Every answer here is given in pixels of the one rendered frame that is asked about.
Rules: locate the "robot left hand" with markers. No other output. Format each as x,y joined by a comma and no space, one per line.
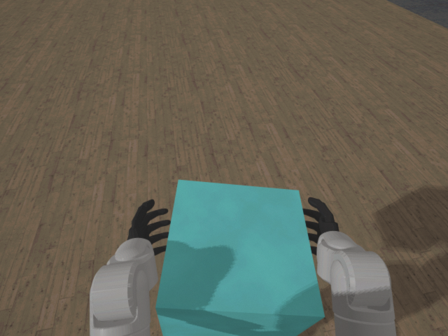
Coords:
141,229

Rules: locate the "left robot forearm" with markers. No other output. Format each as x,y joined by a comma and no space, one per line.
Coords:
119,294

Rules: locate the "robot right hand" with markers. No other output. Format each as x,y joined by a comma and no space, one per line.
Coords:
325,220

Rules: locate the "carton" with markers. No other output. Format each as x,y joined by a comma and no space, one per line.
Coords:
238,262

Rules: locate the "right robot forearm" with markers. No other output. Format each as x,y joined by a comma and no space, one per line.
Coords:
362,299

